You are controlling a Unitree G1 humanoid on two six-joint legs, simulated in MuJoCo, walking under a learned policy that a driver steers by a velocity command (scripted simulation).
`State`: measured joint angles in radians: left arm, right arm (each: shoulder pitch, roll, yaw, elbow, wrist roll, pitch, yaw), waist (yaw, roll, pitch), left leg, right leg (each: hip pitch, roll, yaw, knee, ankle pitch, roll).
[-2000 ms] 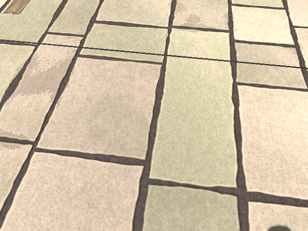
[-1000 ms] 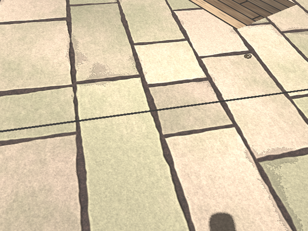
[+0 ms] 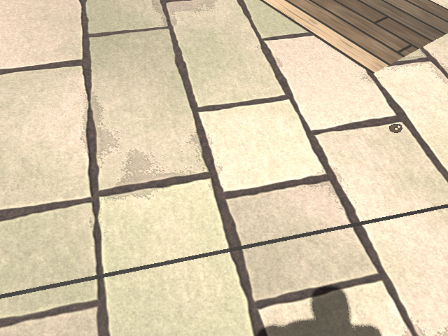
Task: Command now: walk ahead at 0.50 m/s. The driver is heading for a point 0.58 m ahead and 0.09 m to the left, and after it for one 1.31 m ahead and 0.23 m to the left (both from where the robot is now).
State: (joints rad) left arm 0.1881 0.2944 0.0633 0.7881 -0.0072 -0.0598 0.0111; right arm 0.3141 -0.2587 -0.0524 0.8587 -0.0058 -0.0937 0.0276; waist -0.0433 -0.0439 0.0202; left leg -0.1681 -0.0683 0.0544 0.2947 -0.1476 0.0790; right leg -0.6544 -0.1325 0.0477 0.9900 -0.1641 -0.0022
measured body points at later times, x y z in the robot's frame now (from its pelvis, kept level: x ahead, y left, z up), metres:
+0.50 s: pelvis +0.28 -0.06 +0.00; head +0.30 -0.07 +0.45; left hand +0.32 +0.22 -0.12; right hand +0.42 -0.33 -0.13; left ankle +0.28 +0.10 -0.66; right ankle +0.30 -0.16 -0.75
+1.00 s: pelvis +0.53 +0.06 -0.01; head +0.55 +0.09 +0.44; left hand +0.55 +0.37 -0.12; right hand +0.72 -0.15 -0.11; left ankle +0.53 +0.13 -0.75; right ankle +0.60 -0.10 -0.66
